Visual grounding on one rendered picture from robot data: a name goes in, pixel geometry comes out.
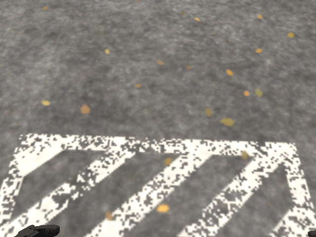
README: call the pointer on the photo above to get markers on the robot left hand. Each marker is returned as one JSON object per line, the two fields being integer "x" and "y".
{"x": 49, "y": 230}

